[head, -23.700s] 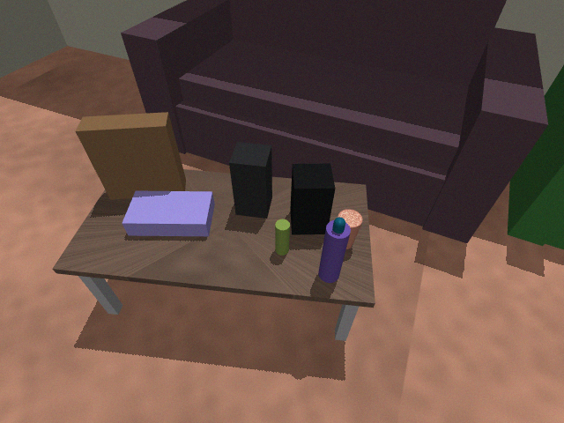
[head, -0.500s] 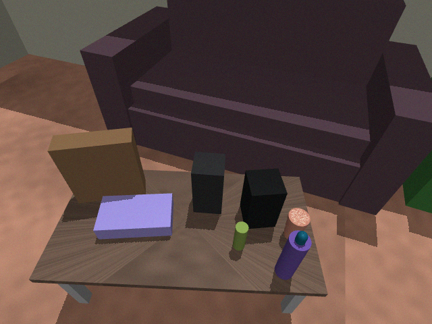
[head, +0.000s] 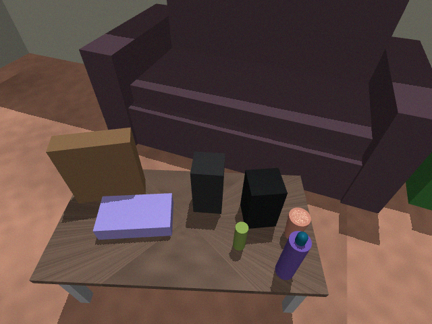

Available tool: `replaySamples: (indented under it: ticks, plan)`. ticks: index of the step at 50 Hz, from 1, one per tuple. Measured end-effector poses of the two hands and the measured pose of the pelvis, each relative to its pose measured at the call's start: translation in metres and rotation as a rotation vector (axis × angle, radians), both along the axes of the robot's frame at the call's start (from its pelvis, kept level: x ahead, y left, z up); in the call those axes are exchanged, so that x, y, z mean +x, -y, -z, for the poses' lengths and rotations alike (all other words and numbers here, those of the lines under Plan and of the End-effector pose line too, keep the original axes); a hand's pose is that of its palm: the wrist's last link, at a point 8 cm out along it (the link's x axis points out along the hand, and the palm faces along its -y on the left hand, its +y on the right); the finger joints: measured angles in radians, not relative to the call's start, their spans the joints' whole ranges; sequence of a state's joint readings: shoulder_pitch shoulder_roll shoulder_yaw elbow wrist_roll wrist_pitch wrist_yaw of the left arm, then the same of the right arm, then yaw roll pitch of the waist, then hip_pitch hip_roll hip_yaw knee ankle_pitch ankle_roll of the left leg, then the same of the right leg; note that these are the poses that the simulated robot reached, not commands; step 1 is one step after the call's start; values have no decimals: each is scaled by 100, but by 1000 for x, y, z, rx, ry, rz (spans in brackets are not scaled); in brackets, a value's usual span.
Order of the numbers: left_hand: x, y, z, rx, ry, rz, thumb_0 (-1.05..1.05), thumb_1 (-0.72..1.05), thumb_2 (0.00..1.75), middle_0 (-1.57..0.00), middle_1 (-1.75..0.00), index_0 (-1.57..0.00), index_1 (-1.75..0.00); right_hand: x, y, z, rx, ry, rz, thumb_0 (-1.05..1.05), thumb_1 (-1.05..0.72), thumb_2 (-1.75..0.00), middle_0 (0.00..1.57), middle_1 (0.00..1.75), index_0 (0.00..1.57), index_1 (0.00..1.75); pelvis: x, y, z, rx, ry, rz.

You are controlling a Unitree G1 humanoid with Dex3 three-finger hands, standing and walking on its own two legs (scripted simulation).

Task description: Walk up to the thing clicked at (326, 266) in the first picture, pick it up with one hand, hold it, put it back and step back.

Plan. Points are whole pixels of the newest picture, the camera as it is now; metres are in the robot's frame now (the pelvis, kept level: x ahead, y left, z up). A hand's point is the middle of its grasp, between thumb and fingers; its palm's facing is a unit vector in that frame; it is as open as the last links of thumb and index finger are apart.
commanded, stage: stand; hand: right
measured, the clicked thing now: (293, 254) +0.40 -0.23 -0.30
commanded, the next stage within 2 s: none
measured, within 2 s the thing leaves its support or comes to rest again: neither
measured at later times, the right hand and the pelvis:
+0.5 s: hand out of the picture +0.06 -0.26 -0.16, palm faces -0.02 +0.94 -0.34, open 7.4 cm; pelvis +0.00 -0.01 +0.00, yaw +0 degrees
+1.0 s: hand out of the picture +0.07 -0.26 -0.16, palm faces -0.02 +0.94 -0.34, open 7.4 cm; pelvis +0.00 -0.01 +0.00, yaw +0 degrees
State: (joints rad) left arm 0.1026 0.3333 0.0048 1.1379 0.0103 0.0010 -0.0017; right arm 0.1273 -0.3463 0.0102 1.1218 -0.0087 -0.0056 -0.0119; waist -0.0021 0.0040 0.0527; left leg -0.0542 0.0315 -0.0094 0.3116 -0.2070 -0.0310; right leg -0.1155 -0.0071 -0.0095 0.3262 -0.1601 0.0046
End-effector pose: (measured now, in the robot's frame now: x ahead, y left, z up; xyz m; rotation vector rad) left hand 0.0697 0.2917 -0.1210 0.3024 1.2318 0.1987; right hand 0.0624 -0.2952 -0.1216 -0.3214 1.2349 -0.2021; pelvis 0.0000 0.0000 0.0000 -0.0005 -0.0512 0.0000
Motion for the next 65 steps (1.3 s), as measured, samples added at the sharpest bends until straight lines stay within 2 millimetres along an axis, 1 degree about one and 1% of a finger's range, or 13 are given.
replaySamples:
  ticks: [4,8,12,16,21,29,48,59,65]
  plan:
    - [2,1,-1,2,10,2,1,90,90,-20,-30,-21,-30,1,1,0,2,4,0,0,-34,-75,20,28,19,28,0,1,0,0,1,-2]
    - [2,1,-2,4,18,2,1,90,90,-20,-30,-21,-30,1,2,0,4,7,0,0,-60,-83,20,29,20,29,-1,2,0,0,3,-3]
    - [1,2,-2,4,20,1,1,90,90,-20,-30,-21,-30,0,3,0,5,7,0,0,-76,-87,21,29,20,30,-2,3,0,0,3,-3]
    - [-1,2,-2,5,15,0,1,90,90,-20,-30,-21,-30,-3,4,0,6,0,1,0,-84,-89,21,30,20,30,-3,4,0,0,1,-3]
    - [-5,2,-1,5,-1,-2,1,90,90,-20,-30,-21,-30,-7,5,1,5,-15,5,0,-88,-90,21,30,20,30,-2,5,0,-1,-2,-2]
    - [-7,2,0,3,-13,-5,1,90,90,-20,-30,-21,-30,-9,6,2,6,-31,7,0,-90,-90,21,30,20,30,0,5,0,0,-6,-4]
    - [6,2,-3,7,23,3,1,90,90,-20,-30,-21,-30,4,4,0,9,4,-2,0,-90,-90,21,30,20,30,2,5,0,1,-2,-4]
    - [-1,1,-2,9,-6,-4,1,90,90,-20,-30,-21,-30,1,6,2,11,-20,-3,0,-90,-90,21,30,20,30,4,6,0,2,-10,-5]
    - [-2,2,-3,12,-14,-6,1,90,90,-20,-30,-21,-30,2,7,3,10,-20,0,1,-90,-90,21,30,20,30,5,6,0,2,-9,-5]
